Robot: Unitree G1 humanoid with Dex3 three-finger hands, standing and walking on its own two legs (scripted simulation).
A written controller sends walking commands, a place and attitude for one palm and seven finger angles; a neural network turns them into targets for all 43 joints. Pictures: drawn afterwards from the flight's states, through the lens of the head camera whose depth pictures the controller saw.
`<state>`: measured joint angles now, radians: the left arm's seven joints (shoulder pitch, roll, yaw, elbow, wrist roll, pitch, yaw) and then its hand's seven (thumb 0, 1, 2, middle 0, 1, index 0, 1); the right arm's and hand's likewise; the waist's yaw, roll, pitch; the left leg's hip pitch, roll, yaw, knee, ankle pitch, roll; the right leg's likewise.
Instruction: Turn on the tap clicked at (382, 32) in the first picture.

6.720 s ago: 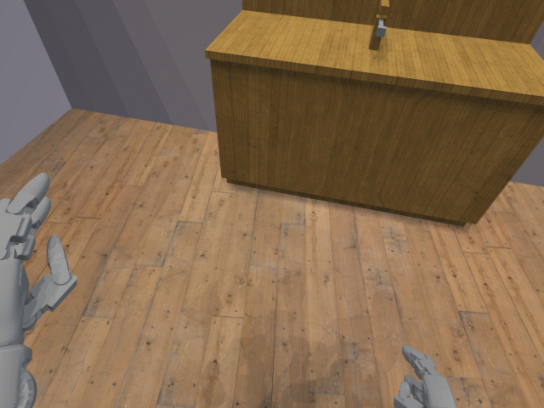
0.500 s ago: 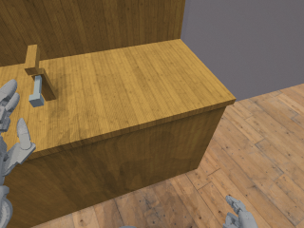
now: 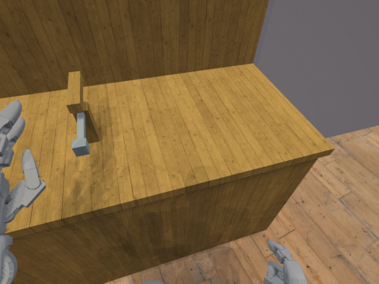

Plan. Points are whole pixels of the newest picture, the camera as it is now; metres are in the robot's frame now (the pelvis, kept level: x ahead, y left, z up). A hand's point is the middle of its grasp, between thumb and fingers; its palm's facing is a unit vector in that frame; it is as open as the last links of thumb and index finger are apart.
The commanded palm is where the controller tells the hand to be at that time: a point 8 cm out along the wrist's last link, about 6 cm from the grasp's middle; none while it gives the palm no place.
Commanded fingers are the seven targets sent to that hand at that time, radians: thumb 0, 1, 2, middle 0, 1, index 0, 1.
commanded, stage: come to a stop and stand still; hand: left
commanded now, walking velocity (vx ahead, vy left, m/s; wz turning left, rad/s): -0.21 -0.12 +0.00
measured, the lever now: (81, 147) +0.36 +0.27 +0.09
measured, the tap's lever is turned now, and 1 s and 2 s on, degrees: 0 0 0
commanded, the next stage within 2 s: look again from close up in 1.24 s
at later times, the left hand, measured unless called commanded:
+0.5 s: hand (14, 151) +0.25 +0.30 +0.20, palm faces +0.48 -0.77 -0.42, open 7.4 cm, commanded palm +0.17 +0.29 +0.19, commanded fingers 0.00 0.90 0.90 -0.20 -0.30 -0.20 -0.30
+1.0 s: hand (31, 157) +0.26 +0.29 +0.18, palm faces +0.38 -0.86 -0.33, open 7.4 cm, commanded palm +0.20 +0.32 +0.19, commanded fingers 0.00 0.90 0.90 -0.20 -0.30 -0.20 -0.30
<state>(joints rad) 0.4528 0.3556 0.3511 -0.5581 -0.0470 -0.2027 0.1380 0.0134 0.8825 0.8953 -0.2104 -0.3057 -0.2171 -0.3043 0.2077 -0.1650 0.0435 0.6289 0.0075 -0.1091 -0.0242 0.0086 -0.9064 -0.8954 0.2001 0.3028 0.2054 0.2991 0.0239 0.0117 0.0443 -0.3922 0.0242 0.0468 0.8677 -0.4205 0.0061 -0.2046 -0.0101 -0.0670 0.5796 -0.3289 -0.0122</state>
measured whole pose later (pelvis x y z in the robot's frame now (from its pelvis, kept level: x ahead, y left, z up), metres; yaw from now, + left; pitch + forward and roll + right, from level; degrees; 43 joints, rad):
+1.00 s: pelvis +0.03 +0.04 +0.01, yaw -1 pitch -1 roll -2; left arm 0.39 0.36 0.35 -0.47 -0.04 -0.23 0.10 0.01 0.89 0.90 -0.21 -0.30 -0.21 -0.30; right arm 0.21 -0.18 0.03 0.59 0.01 -0.16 -0.02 0.01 -0.91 -0.90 0.20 0.30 0.20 0.30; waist 0.03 -0.04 0.05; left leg -0.23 -0.03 0.06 0.47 -0.23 0.07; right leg -0.19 0.01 -0.05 0.40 -0.20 0.00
